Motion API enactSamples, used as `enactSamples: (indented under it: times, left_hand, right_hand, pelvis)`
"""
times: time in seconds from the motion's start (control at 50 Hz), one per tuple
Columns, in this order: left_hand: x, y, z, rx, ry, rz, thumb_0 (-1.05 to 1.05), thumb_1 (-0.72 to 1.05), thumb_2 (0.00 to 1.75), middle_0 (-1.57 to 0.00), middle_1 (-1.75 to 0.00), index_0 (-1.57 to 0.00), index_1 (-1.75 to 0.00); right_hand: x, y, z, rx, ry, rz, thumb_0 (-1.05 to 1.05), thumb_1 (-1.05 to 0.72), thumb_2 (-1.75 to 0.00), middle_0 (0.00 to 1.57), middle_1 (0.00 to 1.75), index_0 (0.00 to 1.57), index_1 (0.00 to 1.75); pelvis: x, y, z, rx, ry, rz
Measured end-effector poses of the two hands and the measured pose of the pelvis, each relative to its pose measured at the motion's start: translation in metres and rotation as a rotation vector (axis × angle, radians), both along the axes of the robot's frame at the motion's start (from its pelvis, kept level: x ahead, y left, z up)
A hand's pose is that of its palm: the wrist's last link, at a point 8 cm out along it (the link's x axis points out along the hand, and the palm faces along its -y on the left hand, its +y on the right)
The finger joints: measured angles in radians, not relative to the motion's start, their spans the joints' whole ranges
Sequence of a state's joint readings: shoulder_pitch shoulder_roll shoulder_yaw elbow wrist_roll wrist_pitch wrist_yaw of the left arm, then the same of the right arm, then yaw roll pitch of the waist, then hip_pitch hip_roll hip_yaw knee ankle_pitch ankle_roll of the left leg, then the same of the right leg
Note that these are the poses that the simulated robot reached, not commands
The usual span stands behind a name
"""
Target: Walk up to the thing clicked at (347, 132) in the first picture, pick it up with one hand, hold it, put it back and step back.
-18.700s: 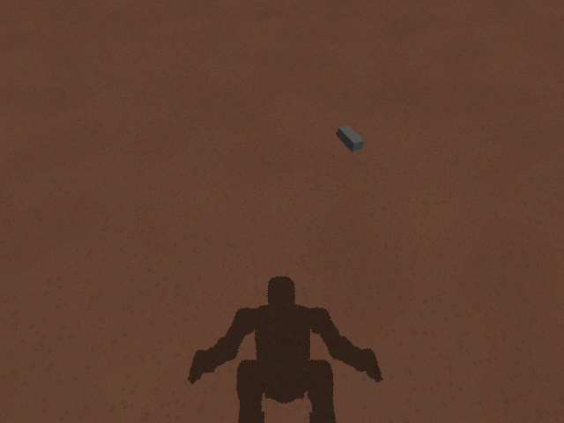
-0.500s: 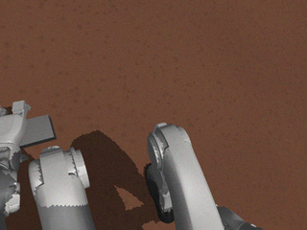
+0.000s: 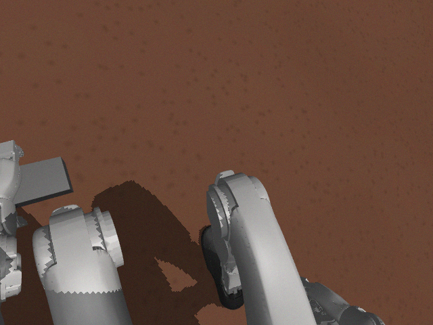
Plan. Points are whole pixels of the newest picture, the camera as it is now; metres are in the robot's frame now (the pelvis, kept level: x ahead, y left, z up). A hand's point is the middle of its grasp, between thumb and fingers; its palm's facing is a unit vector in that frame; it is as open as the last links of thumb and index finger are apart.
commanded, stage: close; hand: left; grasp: from above
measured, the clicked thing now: (19, 187) +0.38 +0.28 -0.26
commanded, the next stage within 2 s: none
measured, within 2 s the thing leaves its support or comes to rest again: neither
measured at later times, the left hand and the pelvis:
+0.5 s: hand (1, 188) +0.37 +0.30 -0.25, palm faces -0.46 -0.19 -0.87, open 13.5 cm; pelvis +0.00 +0.00 +0.00, yaw -1 degrees
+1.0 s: hand (3, 185) +0.38 +0.30 -0.24, palm faces -0.38 -0.14 -0.91, open 12.8 cm; pelvis +0.00 +0.00 +0.01, yaw -1 degrees
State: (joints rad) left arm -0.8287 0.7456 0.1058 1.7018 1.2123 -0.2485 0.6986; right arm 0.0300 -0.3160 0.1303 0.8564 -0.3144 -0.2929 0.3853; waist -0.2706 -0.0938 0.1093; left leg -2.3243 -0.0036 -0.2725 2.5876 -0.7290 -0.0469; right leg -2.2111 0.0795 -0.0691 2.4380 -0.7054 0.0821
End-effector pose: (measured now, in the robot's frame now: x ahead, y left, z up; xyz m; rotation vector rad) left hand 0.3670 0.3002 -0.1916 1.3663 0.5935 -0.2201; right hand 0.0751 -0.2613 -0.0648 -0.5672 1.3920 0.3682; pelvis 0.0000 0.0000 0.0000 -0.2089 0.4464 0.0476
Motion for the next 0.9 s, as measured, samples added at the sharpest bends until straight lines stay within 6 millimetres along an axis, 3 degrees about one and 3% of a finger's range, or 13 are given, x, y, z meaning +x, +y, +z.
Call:
enactSamples:
  times: [0.12,0.22,0.34,0.44,0.52,0.66,0.8,0.9]
  left_hand:
    - [-0.003,-0.019,0.004,-0.03,-0.082,-0.114,0.0,-0.46,0.91,-0.07,-1.04,-0.1,-1.01]
    - [0.0,-0.026,0.012,0.031,-0.161,-0.153,0.0,-0.43,0.9,-0.09,-1.03,-0.11,-1.0]
    - [0.011,-0.011,0.018,0.128,-0.167,-0.048,0.0,-0.4,0.89,-0.09,-1.02,-0.12,-0.99]
    - [0.016,0.005,0.011,0.104,-0.079,0.106,0.0,-0.4,0.86,-0.09,-1.04,-0.13,-1.0]
    - [0.015,0.005,0.0,0.061,0.009,0.079,0.0,-0.38,0.85,-0.09,-1.06,-0.14,-1.01]
    - [0.009,-0.013,-0.001,-0.036,-0.028,-0.053,0.0,-0.36,0.84,-0.11,-1.06,-0.16,-1.02]
    - [0.007,-0.021,0.011,0.026,-0.137,-0.15,0.0,-0.3,0.8,-0.16,-1.0,-0.2,-0.95]
    - [0.01,-0.013,0.014,0.102,-0.148,-0.104,0.0,-0.25,0.77,-0.19,-0.95,-0.23,-0.9]
  right_hand:
    - [-0.001,0.01,-0.004,0.017,0.016,0.003,0.0,-0.9,-0.9,0.2,0.3,0.2,0.3]
    - [0.011,0.008,0.0,0.02,-0.036,0.002,0.0,-0.89,-0.9,0.2,0.3,0.2,0.3]
    - [0.023,-0.003,0.015,0.006,-0.109,0.001,0.0,-0.89,-0.9,0.2,0.3,0.2,0.3]
    - [0.019,-0.012,0.022,-0.013,-0.103,0.015,0.0,-0.89,-0.9,0.2,0.3,0.2,0.3]
    - [0.005,-0.013,0.019,-0.027,-0.06,0.0,0.0,-0.89,-0.9,0.2,0.3,0.2,0.3]
    - [-0.014,0.002,0.01,-0.002,0.023,-0.002,0.0,-0.9,-0.9,0.2,0.3,0.2,0.3]
    - [-0.008,0.006,0.007,0.007,-0.018,-0.011,0.0,-0.89,-0.9,0.2,0.3,0.2,0.3]
    - [0.003,0.002,0.016,0.004,-0.076,-0.011,0.0,-0.88,-0.89,0.2,0.3,0.2,0.3]
  pelvis:
    - [0.002,0.0,0.001,-0.004,-0.009,-0.004]
    - [0.001,-0.001,0.002,-0.002,-0.013,-0.008]
    - [-0.002,-0.002,0.006,-0.002,0.001,-0.012]
    - [-0.003,0.0,0.006,-0.005,0.013,-0.007]
    - [-0.002,0.0,0.002,-0.007,0.006,-0.007]
    - [-0.002,0.0,0.003,-0.012,-0.018,-0.006]
    - [-0.003,0.0,0.004,-0.009,-0.035,-0.015]
    - [-0.005,0.0,0.007,-0.01,-0.021,-0.018]
